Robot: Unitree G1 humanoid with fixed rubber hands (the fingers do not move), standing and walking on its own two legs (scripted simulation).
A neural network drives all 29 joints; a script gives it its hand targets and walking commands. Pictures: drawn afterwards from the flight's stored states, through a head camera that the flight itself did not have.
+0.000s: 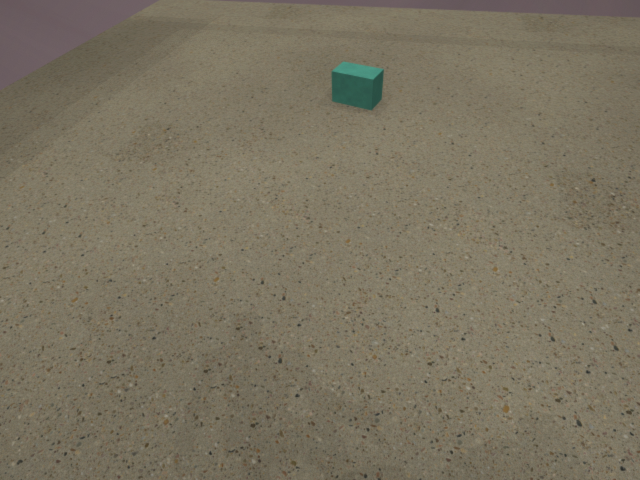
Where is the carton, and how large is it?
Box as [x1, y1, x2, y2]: [332, 62, 383, 109]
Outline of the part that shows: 342,62 332,70 332,100 371,109 381,98 383,69 348,62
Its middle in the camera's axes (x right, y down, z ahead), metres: +0.23 -0.99 +2.50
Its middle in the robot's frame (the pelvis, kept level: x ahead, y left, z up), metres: +2.50 -0.11 -0.68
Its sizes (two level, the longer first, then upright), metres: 0.286 0.162 0.201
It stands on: the floor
